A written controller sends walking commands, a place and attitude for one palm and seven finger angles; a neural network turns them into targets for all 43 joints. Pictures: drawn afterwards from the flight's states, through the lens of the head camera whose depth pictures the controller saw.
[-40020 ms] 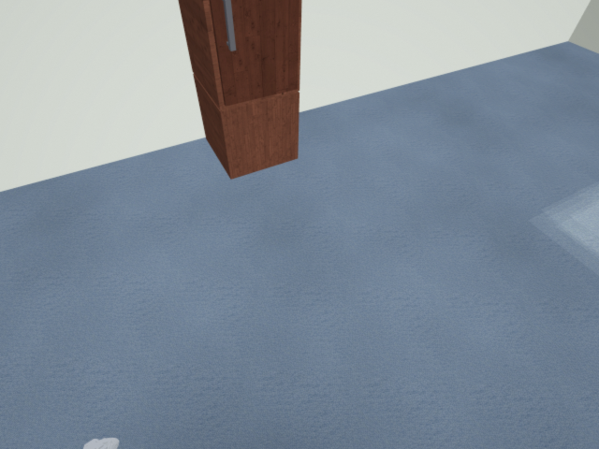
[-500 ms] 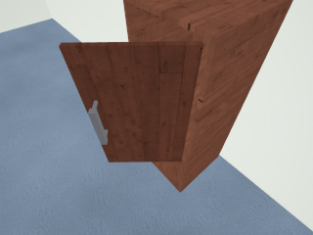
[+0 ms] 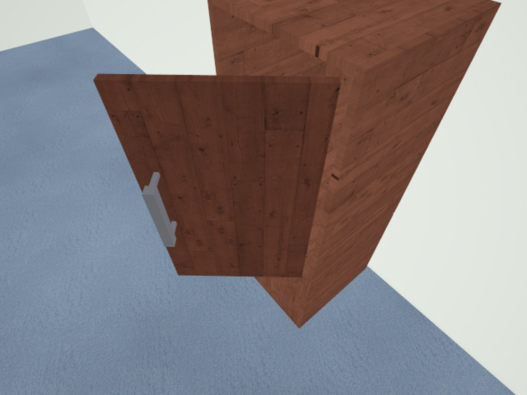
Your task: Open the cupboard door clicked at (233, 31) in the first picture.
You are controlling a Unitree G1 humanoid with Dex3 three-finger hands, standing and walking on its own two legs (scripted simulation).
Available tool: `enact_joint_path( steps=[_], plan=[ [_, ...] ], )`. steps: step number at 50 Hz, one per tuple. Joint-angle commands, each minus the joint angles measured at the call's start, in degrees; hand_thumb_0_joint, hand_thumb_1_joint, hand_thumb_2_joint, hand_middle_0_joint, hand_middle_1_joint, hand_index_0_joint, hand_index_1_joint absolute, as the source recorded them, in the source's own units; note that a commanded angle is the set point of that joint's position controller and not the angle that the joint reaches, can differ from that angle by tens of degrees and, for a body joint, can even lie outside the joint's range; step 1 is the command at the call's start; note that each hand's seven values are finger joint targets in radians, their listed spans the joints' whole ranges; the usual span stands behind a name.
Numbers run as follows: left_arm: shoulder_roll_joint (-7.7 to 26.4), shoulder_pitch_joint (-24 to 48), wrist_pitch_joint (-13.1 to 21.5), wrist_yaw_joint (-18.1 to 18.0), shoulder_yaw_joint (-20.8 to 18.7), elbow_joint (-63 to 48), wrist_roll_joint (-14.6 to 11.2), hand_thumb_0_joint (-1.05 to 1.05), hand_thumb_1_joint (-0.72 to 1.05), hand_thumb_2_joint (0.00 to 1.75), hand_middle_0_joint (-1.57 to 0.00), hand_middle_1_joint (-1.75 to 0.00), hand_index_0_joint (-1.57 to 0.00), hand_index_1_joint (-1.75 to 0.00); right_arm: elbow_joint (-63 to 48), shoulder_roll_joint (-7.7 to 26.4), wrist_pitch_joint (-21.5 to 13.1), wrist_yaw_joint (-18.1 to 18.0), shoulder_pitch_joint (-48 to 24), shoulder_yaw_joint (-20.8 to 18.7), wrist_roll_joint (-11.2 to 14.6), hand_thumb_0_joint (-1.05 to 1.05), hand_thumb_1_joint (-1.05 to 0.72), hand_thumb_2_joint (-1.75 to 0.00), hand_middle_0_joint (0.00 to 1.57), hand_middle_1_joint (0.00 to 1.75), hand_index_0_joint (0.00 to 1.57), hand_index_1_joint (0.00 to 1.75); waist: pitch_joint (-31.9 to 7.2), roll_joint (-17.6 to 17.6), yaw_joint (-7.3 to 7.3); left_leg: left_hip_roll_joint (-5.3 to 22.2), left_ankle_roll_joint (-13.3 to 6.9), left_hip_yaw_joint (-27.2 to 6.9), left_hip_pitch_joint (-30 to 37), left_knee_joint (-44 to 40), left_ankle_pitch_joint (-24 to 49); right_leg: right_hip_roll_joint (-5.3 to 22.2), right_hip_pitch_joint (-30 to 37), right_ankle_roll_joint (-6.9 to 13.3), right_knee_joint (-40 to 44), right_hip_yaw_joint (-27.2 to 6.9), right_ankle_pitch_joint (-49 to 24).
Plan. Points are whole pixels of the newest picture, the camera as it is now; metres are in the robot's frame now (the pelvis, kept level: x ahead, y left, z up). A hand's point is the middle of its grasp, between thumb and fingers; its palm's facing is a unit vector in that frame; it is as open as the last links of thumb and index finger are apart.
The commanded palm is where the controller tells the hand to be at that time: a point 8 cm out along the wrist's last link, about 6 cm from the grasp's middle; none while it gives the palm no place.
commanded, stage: look again from close up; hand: left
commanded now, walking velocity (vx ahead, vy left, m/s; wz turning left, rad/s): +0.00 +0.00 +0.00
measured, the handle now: (163, 211) +0.44 +0.23 -0.02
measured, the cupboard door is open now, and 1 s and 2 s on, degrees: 49 49 49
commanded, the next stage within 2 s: shuffle to correct the standing spot in 0.32 s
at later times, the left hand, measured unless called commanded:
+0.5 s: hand out of the picture +0.00 +0.17 -0.17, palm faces +0.03 -0.98 -0.20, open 7.4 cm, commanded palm none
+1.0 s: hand out of the picture -0.01 +0.22 -0.18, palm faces +0.06 -0.97 -0.23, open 7.4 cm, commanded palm none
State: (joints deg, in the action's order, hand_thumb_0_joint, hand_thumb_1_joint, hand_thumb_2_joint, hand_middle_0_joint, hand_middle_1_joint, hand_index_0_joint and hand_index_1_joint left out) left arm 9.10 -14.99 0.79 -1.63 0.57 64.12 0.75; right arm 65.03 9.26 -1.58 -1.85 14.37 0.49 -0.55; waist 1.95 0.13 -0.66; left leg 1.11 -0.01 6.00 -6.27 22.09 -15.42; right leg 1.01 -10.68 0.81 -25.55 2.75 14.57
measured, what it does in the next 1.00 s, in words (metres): lifts its right foot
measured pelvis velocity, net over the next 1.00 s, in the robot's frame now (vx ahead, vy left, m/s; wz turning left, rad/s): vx -0.08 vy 0.02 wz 0.01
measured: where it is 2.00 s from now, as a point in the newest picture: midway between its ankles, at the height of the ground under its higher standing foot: outside the picture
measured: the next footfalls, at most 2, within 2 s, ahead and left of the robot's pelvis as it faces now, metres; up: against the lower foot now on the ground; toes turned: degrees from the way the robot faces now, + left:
right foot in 1.10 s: -0.11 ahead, -0.10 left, +0.00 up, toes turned +0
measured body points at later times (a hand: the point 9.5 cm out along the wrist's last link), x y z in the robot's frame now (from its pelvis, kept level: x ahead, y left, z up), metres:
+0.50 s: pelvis +0.00 -0.01 +0.00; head +0.01 -0.01 +0.45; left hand +0.00 +0.22 -0.16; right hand +0.00 -0.23 -0.16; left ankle -0.04 +0.11 -0.74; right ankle -0.01 -0.11 -0.74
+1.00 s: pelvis -0.08 +0.02 -0.01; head -0.04 +0.03 +0.44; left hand -0.01 +0.27 -0.16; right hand -0.04 -0.21 -0.16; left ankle -0.04 +0.11 -0.74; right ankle -0.13 -0.10 -0.68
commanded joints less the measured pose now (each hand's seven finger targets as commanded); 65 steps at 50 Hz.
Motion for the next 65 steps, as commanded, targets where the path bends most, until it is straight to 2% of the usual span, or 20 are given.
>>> enact_joint_path(
  steps=[1, 20, 27, 32, 37, 39, 40, 42, 44, 45, 47, 50, 53, 54, 55, 56, 57, 59, 61, 65],
  plan=[
    [6.48, -2.61, 0.94, -0.59, -0.94, -1.94, -0.1, 0.0, 0.9, 0.9, -0.2, -0.3, -0.2, -0.3, -1.09, 4.96, -0.49, -0.11, 3.3, -0.73, -0.16, 0.0, -0.9, -0.9, 0.2, 0.3, 0.2, 0.3, 0.14, -0.76, 0.54, 5.68, -1.19, -4.88, -1.3, -3.28, 11.37, 5.75, 0.65, 1.57, 3.79, -5.6, -15.31],
    [6.03, -3.41, 1.08, -0.58, -1.01, -1.71, -0.15, 0.0, 0.9, 0.9, -0.2, -0.3, -0.2, -0.3, -0.39, 4.41, -0.49, -0.23, 4.19, -0.8, -0.2, 0.0, -0.9, -0.9, 0.2, 0.3, 0.2, 0.3, 0.5, -0.05, 0.33, 5.69, -0.92, -4.74, -1.99, -3.51, 10.38, 5.51, 1.3, 1.78, 4.57, -5.64, -14.65],
    [7.4, -3.35, 0.19, -1.14, -2.27, -3.78, 0.01, 0.0, 0.9, 0.9, -0.2, -0.3, -0.2, -0.3, -2.5, 4.6, 0.67, -0.41, 3.61, -1.97, -0.16, 0.0, -0.9, -0.9, 0.2, 0.3, 0.2, 0.3, -0.95, 0.04, -0.07, 5.87, -0.45, -3.9, -2.36, 0.51, 17.74, 7.26, 0.57, 2.28, -0.07, -6.84, -24.02],
    [9.58, -2.36, -0.85, -1.18, -3.72, -6.48, 0.3, 0.0, 0.9, 0.9, -0.2, -0.3, -0.2, -0.3, -5.57, 5.13, 2.3, -0.23, 3.11, -3.31, -0.3, 0.0, -0.9, -0.9, 0.2, 0.3, 0.2, 0.3, -3.11, -4.23, 0.08, 3.9, 0.19, -2.34, -4.95, 7.94, 12.39, 10.94, -1.01, 4.56, -0.61, -10.36, -24.55],
    [11.45, 1.53, -1.97, -1.06, -4.86, -9.19, 0.64, 0.0, 0.9, 0.9, -0.2, -0.3, -0.2, -0.3, -7.23, 3.79, 3.42, 0.17, 3.59, -4.16, -0.32, 0.0, -0.9, -0.9, 0.2, 0.3, 0.2, 0.3, -0.55, -10.12, 0.9, 0.96, 0.86, -2.1, -6.84, 13.46, -4.03, 16.16, -8.26, 9.1, 3.49, -14.99, -17.54],
    [11.2, 3.61, -2.43, -0.82, -5.06, -10.31, 0.75, 0.0, 0.9, 0.9, -0.2, -0.3, -0.2, -0.3, -7.25, 3.94, 3.35, 0.37, 4.75, -4.43, -0.34, 0.0, -0.9, -0.9, 0.2, 0.3, 0.2, 0.3, -0.09, -7.64, 1.87, 1.75, 0.37, -2.81, -3.82, 8.72, 0.32, 13.88, -12.33, 7.35, 1.64, -12.77, -10.63],
    [10.35, 4.37, -2.81, -0.65, -5.02, -11.09, 0.61, 0.0, 0.9, 0.9, -0.2, -0.3, -0.2, -0.3, -7.55, 5.02, 3.18, 0.48, 4.95, -4.5, -0.57, 0.0, -0.9, -0.9, 0.2, 0.3, 0.2, 0.3, 0.09, -2.03, 2.06, 4.16, -0.8, -5.52, -3.3, 4.87, 3.87, 10.42, -14.55, 5.0, -1.77, -9.68, -5.31],
    [6.43, 5.31, -3.63, -0.59, -4.71, -12.06, 0.15, 0.0, 0.9, 0.9, -0.2, -0.3, -0.2, -0.3, -9.64, 9.22, 2.73, 0.35, 2.47, -4.99, -1.45, 0.0, -0.9, -0.9, 0.2, 0.3, 0.2, 0.3, 1.54, 16.17, 2.27, 18.35, -9.05, -21.0, -11.27, -8.34, 12.25, -1.44, -14.75, -0.1, -25.5, 0.47, 15.51],
    [6.19, 2.88, -4.09, -0.77, -5.29, -11.49, 0.38, 0.0, 0.9, 0.9, -0.2, -0.3, -0.2, -0.3, -11.49, 9.42, 2.7, -0.26, -2.36, -4.74, -1.42, 0.0, -0.9, -0.9, 0.2, 0.3, 0.2, 0.3, -0.91, 7.12, -0.45, 19.56, -13.38, -19.36, -17.29, -6.37, 17.89, -1.2, -11.58, 0.54, -43.39, -5.35, 17.44],
    [5.23, 0.61, -3.98, -0.82, -5.33, -10.85, 0.41, 0.0, 0.9, 0.9, -0.2, -0.3, -0.2, -0.3, -12.46, 9.4, 2.59, -0.17, -4.8, -4.47, -1.71, 0.0, -0.9, -0.9, 0.2, 0.3, 0.2, 0.3, -2.0, 5.3, -1.68, 17.6, -12.72, -16.65, -17.12, -5.32, 15.57, -1.03, -11.56, 0.21, -46.01, -5.35, 15.17],
    [3.3, -1.05, -3.6, -0.54, -4.51, -10.58, 0.52, 0.0, 0.9, 0.9, -0.2, -0.3, -0.2, -0.3, -12.45, 8.24, 2.05, 0.01, -4.19, -4.34, -1.78, 0.0, -0.9, -0.9, 0.2, 0.3, 0.2, 0.3, -3.39, 5.14, -1.03, 13.43, -10.53, -13.32, -12.35, -5.44, 6.81, -0.33, -12.46, -0.35, -39.43, -3.23, 13.13],
    [2.74, 1.47, -2.53, 0.0, -3.04, -11.34, 0.68, 0.0, 0.9, 0.9, -0.2, -0.3, -0.2, -0.3, -9.91, 7.74, 1.27, -0.05, 1.27, -4.31, -1.51, 0.0, -0.9, -0.9, 0.2, 0.3, 0.2, 0.3, -2.98, 6.53, 1.69, 13.12, -10.23, -17.24, -5.68, -7.98, -1.62, 1.09, -9.98, -0.44, -18.88, -0.9, 15.84],
    [2.59, -3.93, -1.38, 0.05, -2.51, -8.02, 0.51, 0.0, 0.9, 0.9, -0.2, -0.3, -0.2, -0.3, -7.85, 7.98, 1.26, 0.47, 3.31, -4.55, -1.05, 0.0, -0.9, -0.9, 0.2, 0.3, 0.2, 0.3, -4.45, 3.15, 0.47, 9.62, -6.32, -14.72, -5.74, -6.45, -5.96, -0.02, 1.86, 0.41, 3.86, 0.0, 5.13],
    [3.59, -5.57, -0.77, -0.35, -2.34, -6.94, 0.6, 0.0, 0.9, 0.9, -0.2, -0.3, -0.2, -0.3, -7.39, 5.38, 1.27, 0.75, 3.55, -4.01, -0.66, 0.0, -0.9, -0.9, 0.2, 0.3, 0.2, 0.3, -2.88, 0.32, 0.43, 6.93, -3.84, -11.45, -9.21, -2.5, -4.54, 2.85, 5.72, 1.4, 8.94, -4.27, 2.94],
    [5.75, -6.28, -0.4, -0.49, -2.21, -6.38, 0.69, 0.0, 0.9, 0.9, -0.2, -0.3, -0.2, -0.3, -7.82, 3.92, 1.21, 0.88, 2.45, -3.37, -0.22, 0.0, -0.9, -0.9, 0.2, 0.3, 0.2, 0.3, -0.6, -3.88, 0.57, 2.97, -1.3, -6.73, -10.87, 2.56, -5.3, 8.72, 2.8, 3.74, 11.53, -12.04, 7.41],
    [7.75, -5.73, -0.29, -0.28, -2.1, -6.46, 0.58, 0.0, 0.9, 0.9, -0.2, -0.3, -0.2, -0.3, -8.44, 2.82, 1.12, 1.25, 1.3, -2.86, -0.26, 0.0, -0.9, -0.9, 0.2, 0.3, 0.2, 0.3, 1.32, -5.86, 0.74, 1.0, -0.49, -4.38, -9.78, 5.25, -4.28, 12.74, -2.16, 5.49, 14.17, -15.46, 11.5],
    [8.15, -4.02, 0.42, -0.2, -2.3, -6.61, 0.37, 0.0, 0.9, 0.9, -0.2, -0.3, -0.2, -0.3, -8.52, 2.99, 1.49, 1.42, -0.08, -2.59, -0.64, 0.0, -0.9, -0.9, 0.2, 0.3, 0.2, 0.3, 3.89, -13.8, 0.84, 0.63, 0.06, -3.81, -11.12, 6.35, -2.74, 12.01, -5.44, 5.86, 15.49, -17.69, 12.34],
    [6.64, -3.49, 0.89, -0.18, -1.71, -6.09, 0.33, 0.0, 0.9, 0.9, -0.2, -0.3, -0.2, -0.3, -7.0, 3.48, 1.2, 1.44, 0.68, -2.4, -0.68, 0.0, -0.9, -0.9, 0.2, 0.3, 0.2, 0.3, 6.1, -11.59, 1.5, 0.95, -0.13, -3.77, -8.8, 5.9, 1.39, 10.59, -5.75, 5.67, 13.12, -15.21, 2.85],
    [6.55, -4.27, 1.11, -0.11, -1.63, -5.57, 0.1, 0.0, 0.9, 0.9, -0.2, -0.3, -0.2, -0.3, -5.22, 4.09, 0.52, 1.29, 2.87, -1.95, -0.45, 0.0, -0.9, -0.9, 0.2, 0.3, 0.2, 0.3, 3.33, -6.67, 1.57, 1.46, -0.39, -4.2, -5.45, 3.61, 5.0, 8.32, -3.66, 4.63, 8.88, -11.73, -2.22],
    [5.1, -6.38, 0.14, -0.14, -1.4, -4.12, 0.21, 0.0, 0.9, 0.9, -0.2, -0.3, -0.2, -0.3, -3.55, 4.83, 0.57, 0.79, 4.17, -1.78, -0.2, 0.0, -0.9, -0.9, 0.2, 0.3, 0.2, 0.3, 7.42, 0.78, 1.34, 3.4, -1.6, -7.14, -3.74, 0.78, 3.81, 5.04, -8.05, 2.89, 7.09, -8.48, 7.51]
  ],
)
